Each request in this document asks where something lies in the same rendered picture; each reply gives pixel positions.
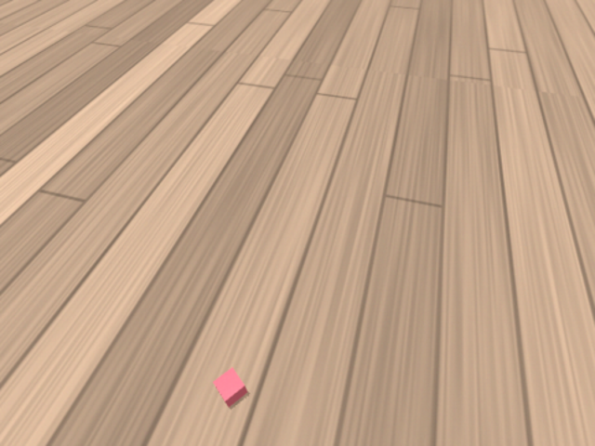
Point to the cube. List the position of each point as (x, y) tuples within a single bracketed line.
[(230, 387)]

